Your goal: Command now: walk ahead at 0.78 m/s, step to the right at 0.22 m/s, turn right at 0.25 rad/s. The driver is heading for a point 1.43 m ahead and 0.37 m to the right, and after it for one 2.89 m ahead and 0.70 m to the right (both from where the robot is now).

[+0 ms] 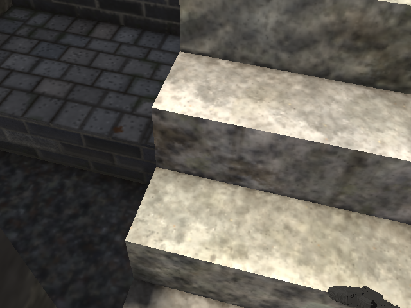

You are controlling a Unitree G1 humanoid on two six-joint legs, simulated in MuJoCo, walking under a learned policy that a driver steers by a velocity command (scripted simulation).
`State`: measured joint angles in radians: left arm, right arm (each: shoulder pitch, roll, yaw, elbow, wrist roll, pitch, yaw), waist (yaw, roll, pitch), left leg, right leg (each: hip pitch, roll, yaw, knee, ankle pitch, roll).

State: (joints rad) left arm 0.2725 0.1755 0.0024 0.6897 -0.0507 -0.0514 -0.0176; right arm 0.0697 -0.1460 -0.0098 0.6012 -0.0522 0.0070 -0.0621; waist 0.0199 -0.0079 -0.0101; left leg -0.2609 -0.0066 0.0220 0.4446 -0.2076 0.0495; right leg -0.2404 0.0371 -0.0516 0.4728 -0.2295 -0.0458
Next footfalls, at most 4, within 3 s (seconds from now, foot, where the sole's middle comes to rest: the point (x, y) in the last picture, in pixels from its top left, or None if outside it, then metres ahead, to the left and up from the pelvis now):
0.28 right None -0.01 -0.14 -0.78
0.52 left None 0.08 0.01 -0.78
1.14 left None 0.31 0.10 -0.57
1.64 right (245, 219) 0.56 -0.07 -0.34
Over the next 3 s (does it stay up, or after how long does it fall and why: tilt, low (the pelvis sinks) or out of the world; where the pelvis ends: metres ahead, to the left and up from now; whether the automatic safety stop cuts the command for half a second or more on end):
stays up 0.64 -0.04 0.48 its command is cut before an obstacle from the start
